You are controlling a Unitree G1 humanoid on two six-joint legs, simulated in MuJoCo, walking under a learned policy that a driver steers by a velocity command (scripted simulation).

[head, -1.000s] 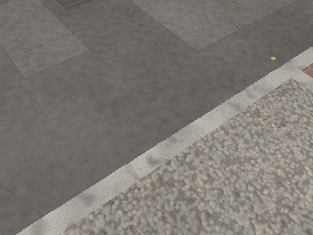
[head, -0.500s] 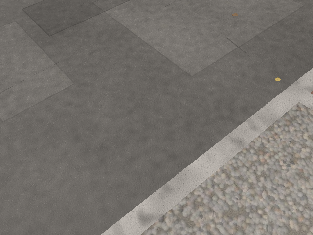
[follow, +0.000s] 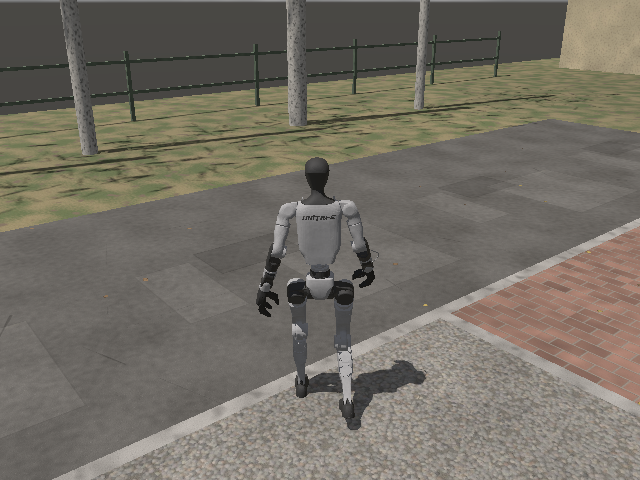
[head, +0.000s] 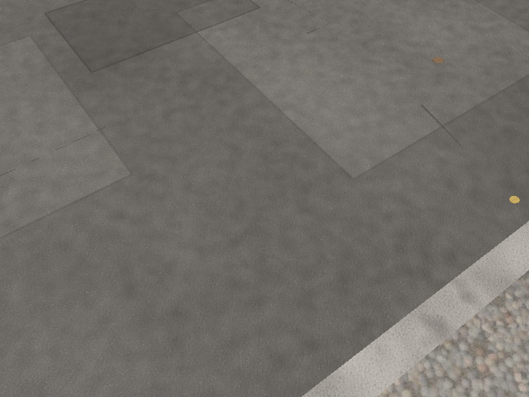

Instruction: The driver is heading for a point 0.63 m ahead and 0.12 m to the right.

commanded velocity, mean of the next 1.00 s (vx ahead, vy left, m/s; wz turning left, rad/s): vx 0.05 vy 0.00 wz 0.00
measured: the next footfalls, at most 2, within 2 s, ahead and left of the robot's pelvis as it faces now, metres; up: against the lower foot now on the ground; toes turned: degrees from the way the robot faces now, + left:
right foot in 0.28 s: +0.14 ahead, -0.14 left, +0.00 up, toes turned +0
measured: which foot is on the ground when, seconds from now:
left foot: down 0.00-1.00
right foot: up 0.00-0.26, down 0.28-1.00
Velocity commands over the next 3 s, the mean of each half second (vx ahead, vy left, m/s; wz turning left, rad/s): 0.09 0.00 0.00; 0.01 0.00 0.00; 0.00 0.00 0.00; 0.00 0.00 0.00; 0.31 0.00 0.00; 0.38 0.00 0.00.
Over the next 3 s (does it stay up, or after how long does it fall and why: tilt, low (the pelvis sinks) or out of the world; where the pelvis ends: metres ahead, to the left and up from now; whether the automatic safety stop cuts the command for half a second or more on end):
stays up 0.52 -0.01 0.02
